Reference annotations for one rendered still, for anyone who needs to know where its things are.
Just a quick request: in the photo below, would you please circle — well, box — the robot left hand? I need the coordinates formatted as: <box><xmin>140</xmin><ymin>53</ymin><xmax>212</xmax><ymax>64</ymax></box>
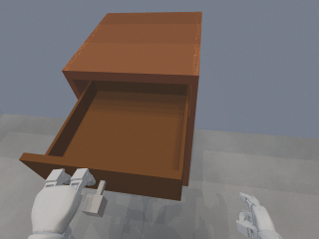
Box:
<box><xmin>31</xmin><ymin>168</ymin><xmax>96</xmax><ymax>239</ymax></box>

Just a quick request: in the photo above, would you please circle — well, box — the cabinet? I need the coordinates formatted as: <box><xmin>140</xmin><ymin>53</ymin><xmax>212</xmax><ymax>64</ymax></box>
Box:
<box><xmin>62</xmin><ymin>11</ymin><xmax>202</xmax><ymax>186</ymax></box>

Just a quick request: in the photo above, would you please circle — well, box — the handle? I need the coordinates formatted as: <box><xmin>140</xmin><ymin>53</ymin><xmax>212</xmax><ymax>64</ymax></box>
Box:
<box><xmin>81</xmin><ymin>180</ymin><xmax>108</xmax><ymax>218</ymax></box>

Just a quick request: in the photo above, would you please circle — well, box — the robot right hand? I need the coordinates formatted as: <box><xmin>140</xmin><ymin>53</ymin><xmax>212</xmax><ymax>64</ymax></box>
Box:
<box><xmin>236</xmin><ymin>192</ymin><xmax>276</xmax><ymax>239</ymax></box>

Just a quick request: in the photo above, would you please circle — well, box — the robot right forearm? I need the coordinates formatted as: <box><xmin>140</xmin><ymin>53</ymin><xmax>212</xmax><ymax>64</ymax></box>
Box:
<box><xmin>257</xmin><ymin>229</ymin><xmax>282</xmax><ymax>239</ymax></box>

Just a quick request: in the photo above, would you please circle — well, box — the drawer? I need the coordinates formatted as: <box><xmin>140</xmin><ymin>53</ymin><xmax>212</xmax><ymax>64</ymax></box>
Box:
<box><xmin>19</xmin><ymin>80</ymin><xmax>190</xmax><ymax>201</ymax></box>

